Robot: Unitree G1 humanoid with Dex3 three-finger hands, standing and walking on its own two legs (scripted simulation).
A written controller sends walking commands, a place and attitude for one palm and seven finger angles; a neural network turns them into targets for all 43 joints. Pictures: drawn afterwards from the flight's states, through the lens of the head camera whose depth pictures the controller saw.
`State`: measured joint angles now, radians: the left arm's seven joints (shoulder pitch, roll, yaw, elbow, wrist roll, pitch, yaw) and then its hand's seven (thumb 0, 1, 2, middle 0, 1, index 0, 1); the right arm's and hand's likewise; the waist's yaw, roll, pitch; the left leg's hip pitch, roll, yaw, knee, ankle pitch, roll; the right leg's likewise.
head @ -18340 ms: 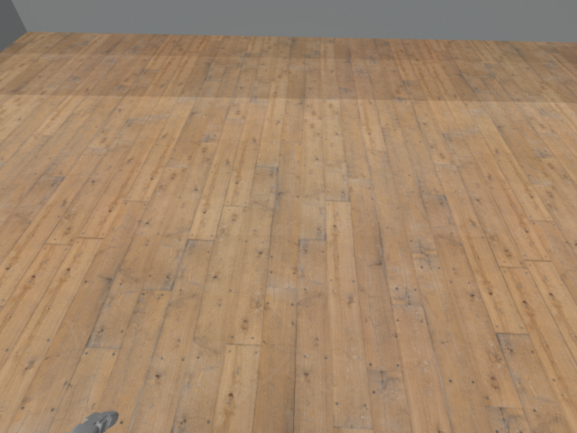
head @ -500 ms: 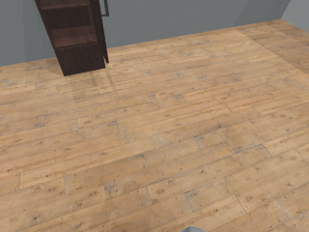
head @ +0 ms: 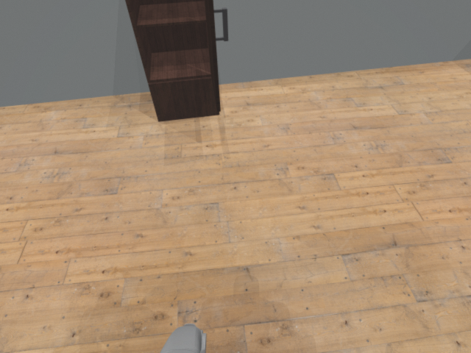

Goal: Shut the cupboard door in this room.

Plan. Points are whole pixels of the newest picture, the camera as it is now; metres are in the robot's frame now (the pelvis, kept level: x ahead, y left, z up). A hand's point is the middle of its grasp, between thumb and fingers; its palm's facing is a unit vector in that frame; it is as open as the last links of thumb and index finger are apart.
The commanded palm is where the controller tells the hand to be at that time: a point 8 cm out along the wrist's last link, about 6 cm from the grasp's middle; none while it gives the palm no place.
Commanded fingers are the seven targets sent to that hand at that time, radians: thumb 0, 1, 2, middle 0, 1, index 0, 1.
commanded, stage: turn or walk to find it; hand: left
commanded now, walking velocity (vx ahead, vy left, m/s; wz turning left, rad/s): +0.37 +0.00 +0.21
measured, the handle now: (220, 25) +1.39 +0.16 -0.02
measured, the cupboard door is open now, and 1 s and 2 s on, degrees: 89 89 89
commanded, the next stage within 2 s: stand and wait in 1.42 s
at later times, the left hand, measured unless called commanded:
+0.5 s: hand (131, 299) +0.25 +0.25 -0.17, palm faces +0.13 -0.98 -0.18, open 7.3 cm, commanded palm none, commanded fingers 0.00 0.90 0.90 -0.20 -0.30 -0.20 -0.30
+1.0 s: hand (172, 232) +0.42 +0.20 -0.17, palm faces +0.15 -0.96 -0.24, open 7.1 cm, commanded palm none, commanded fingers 0.00 0.90 0.90 -0.20 -0.30 -0.20 -0.30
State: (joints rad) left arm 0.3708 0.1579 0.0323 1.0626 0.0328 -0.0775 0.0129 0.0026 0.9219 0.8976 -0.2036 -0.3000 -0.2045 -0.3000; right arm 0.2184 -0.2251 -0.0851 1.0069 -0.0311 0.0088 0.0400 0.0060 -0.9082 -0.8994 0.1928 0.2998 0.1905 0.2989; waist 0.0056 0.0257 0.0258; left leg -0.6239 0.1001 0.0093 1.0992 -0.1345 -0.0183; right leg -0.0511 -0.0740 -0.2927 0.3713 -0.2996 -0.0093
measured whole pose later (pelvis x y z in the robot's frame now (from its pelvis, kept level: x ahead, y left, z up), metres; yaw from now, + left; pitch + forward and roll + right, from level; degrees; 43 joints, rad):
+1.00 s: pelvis +0.41 +0.00 +0.00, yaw +6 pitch -2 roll +0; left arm 0.26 0.17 0.06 1.06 0.03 -0.07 0.02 -0.02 0.95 0.90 -0.21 -0.30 -0.21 -0.30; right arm 0.30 -0.18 -0.08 1.09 -0.03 -0.02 0.02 0.01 -0.91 -0.90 0.20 0.30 0.19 0.30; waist -0.01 0.03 0.05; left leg -0.53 0.11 0.04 1.14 -0.25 -0.01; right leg -0.19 -0.05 -0.21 0.46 -0.24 -0.03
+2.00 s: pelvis +0.72 +0.06 -0.01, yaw +8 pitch -2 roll +1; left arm 0.15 0.14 0.03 1.06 0.01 -0.03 0.03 -0.02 0.95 0.90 -0.21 -0.30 -0.21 -0.30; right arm 0.27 -0.13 -0.04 1.12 -0.01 0.01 -0.02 0.00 -0.91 -0.90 0.20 0.30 0.19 0.30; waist -0.02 0.05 0.06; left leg -0.32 0.08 0.02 0.87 -0.41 -0.04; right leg -0.27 -0.01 -0.17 0.45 -0.16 -0.09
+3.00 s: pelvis +0.76 +0.11 +0.00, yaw +6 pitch -1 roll +0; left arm 0.30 0.13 0.00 1.15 0.01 -0.02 0.05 0.01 0.92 0.90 -0.20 -0.30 -0.20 -0.30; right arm 0.33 -0.09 0.00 1.16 -0.01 -0.03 -0.04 0.00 -0.90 -0.90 0.20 0.30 0.19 0.30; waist 0.00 0.00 0.02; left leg -0.07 0.01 0.09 0.38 -0.30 0.01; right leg -0.21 -0.04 -0.12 0.43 -0.21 -0.01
